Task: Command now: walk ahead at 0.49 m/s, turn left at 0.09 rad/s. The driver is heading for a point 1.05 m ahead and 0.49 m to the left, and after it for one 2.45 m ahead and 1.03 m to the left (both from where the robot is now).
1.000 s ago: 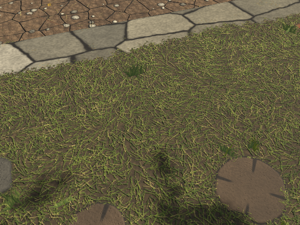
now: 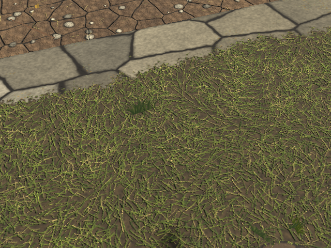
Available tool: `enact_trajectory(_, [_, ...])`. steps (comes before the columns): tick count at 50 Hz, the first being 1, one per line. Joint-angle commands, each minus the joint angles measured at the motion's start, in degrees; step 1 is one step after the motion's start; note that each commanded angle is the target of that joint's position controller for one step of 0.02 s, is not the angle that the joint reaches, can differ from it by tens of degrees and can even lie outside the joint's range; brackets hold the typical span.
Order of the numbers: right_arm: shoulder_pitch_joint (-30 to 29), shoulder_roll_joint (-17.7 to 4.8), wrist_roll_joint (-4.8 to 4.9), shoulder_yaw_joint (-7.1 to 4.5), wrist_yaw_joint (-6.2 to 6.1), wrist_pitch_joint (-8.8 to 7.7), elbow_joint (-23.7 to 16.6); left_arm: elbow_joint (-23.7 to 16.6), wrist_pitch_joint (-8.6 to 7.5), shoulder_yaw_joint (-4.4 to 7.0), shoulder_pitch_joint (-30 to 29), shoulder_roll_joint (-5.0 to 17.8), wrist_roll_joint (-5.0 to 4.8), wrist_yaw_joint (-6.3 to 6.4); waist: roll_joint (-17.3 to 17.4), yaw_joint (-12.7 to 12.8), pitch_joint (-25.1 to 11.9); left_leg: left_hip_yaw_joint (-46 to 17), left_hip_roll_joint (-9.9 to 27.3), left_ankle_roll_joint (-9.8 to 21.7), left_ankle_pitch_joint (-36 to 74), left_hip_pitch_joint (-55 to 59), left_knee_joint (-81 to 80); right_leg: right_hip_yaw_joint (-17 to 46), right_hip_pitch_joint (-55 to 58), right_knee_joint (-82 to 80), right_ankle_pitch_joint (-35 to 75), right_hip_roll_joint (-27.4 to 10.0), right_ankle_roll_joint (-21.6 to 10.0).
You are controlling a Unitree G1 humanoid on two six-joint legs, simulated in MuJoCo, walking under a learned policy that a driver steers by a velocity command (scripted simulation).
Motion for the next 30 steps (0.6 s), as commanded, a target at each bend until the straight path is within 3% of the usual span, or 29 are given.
enact_trajectory(1, [24.09, -13.02, 1.3, -4.45, -0.07, 0.51, 5.5, -4.39, -0.52, 1.71, 2.47, 7.1, 0.42, -0.49, 5.44, -8.25, -17.0, -49.74, 24.8, 15.18, -14.55, 41.8, -15.02, 3.95, -39.33, 45.25, 0.08, -1.02, -0.53])
enact_trajectory(2, [16.82, -9.93, 2.07, -3.68, 0.15, 0.45, 4.21, -6.81, -0.85, 2.14, -4.17, 8.92, 0.82, -0.68, 2.76, -5.66, -6.52, -41.56, 22.82, 12.92, -20.09, 32.25, -18.97, 4.08, -42.71, 41.74, 7.17, -5.12, -1.0])
enact_trajectory(3, [13.81, -7.0, 1.93, -3.04, 0.5, 0.11, 3.96, -7.73, -1.22, 2.33, -7.95, 9.1, 1.06, -0.94, 0.06, -4.54, -2.17, -36.73, 20.44, 11.14, -14.79, 24.54, -21.2, 3.55, -40.61, 38.13, 10.4, -6.68, -0.89])
enact_trajectory(4, [13.83, -5.53, 1.5, -2.55, 0.5, -0.4, 4.76, -7.95, -0.99, 2.35, -8.84, 8.18, 1.23, -1.08, -1.69, -2.48, -0.27, -32.34, 17.93, 9.46, -7.34, 19.47, -21.9, 3.77, -37.79, 35.16, 11.43, -8.11, -0.21])
enact_trajectory(6, [15.44, -5.04, 1.55, -2.16, 0.01, -1.32, 6.32, -8.33, 0.37, 1.85, -7.98, 5.47, 1.78, -1.5, -1.03, 0.16, -0.56, -26.46, 14.65, 7.73, 0.63, 13.77, -22.78, 3.4, -32.65, 29.5, 11.5, -9.53, 1.85])
enact_trajectory(9, [18.46, -7.87, 1.75, -2.76, -0.27, -1.91, 7.19, -10.49, 1.44, 1.73, -12.36, 5.09, 1.83, -1.71, 0.37, 0.16, -0.14, -22.22, 12.39, 7.48, 4.71, 10.87, -23.89, 1.39, -33.84, 22.39, 14.18, -10.29, 4.25])
enact_trajectory(12, [22.22, -8.2, 1.86, -2.8, -0.21, -1.58, 7.57, -14.11, 1.9, 1.82, -22.17, 6.04, 1.51, -1.69, 1.31, -2.58, 1.66, -21.95, 11.15, 5.8, 5.48, 12.04, -24.84, 0.35, -38.5, 13.24, 22.13, -10.65, 6.23])
enact_trajectory(15, [26.27, -8.39, 1.74, -2.91, -0.25, -1.27, 7.83, -16.37, 2.03, 1.71, -28.51, 6.22, 1.23, -1.87, 2.37, -5.32, 0.38, -22.15, 10.48, 3.71, 9.86, 17.12, -22.52, 0.39, -40.43, 7.05, 27.65, -9.62, 6.99])
enact_trajectory(21, [30.5, -9.49, 0.69, -3.33, -1.01, -0.61, 7.32, -21.02, 1.34, 1.23, -37.9, 6.71, 0.62, -2.06, 4.24, -8.37, -0.25, -25.33, 11.54, 3.99, 19.54, 26.41, -15.31, 0.64, -41.39, -1.25, 23.93, -6.59, 6.82])
enact_trajectory(23, [28.2, -10.57, 0.6, -3.78, -1.5, -0.51, 6.32, -21.17, 0.64, 1.45, -35.32, 7.72, 0.3, -1.97, 5.2, -6.2, -0.91, -26.47, 11.91, 2.52, 22.23, 25.43, -12.48, 1.34, -34.54, -5.9, 21.4, -5.66, 5.73])
enact_trajectory(25, [24.54, -11.9, 0.96, -4.24, -1.17, -0.8, 5.14, -18.09, -0.29, 2.53, -24.12, 10.03, 0.15, -1.16, 4.1, -0.83, -5.53, -25.41, 9.37, 0.08, 28.41, 21.03, -2.93, 0.48, -17.34, -11.85, 19.91, -3.33, 3.65])
enact_trajectory(26, [23.5, -10.86, 1.6, -4.09, -0.63, -1.29, 4.36, -16.24, -1.14, 3.61, -15.55, 13.1, 1.12, -0.32, 0.64, 2.92, -11.16, -22.71, 5.74, -1.28, 23.14, 14.99, 8.73, 4.69, -4.2, -12.91, 19.08, -8.3, 1.43])
enact_trajectory(27, [24.58, -6.21, 3.37, -3.04, -0.56, -1.66, 1.64, -16.32, -1.18, 4.79, -6.83, 18.18, 2.88, 0.73, -7.61, 5.02, -21.07, -16.73, 1.17, -2.99, 1.94, 3.37, 25.65, 21.51, 11.2, -14.08, 9.16, -24.64, -1.87])
enact_trajectory(28, [28.68, -6.42, 3.58, -3.17, -0.79, -1.28, 0.16, -16.09, -0.14, 5.44, -8.89, 19.72, 2.51, 0.44, -18.46, 1.12, -23.88, -12.2, -3.25, -3.33, -23.84, -9.02, 35.83, 42.98, 14.16, -20.66, 6.61, -32.22, -7.25])
enact_trajectory(29, [27.98, -9.5, 1.87, -3.71, -1.21, -0.21, 2.04, -17.06, 0.38, 4.63, -13.1, 14.09, 2.02, 0.08, -9.16, -0.74, -15.46, -12.92, 2.03, -3.07, -19.35, -12.58, 40.76, 38.63, 6.42, -21.07, 1.38, -30.33, -7.26])
enact_trajectory(30, [23.86, -8.85, 1.1, -3.68, -0.53, 0.12, 1.94, -17.51, 0.28, 3.61, -16.26, 9.48, 1.45, -0.2, -2.89, -0.78, -8.73, -12.58, 3.87, -3.46, -14.37, -12.17, 39.84, 29.47, -1.16, -22.28, 3.74, -26.85, -6.09])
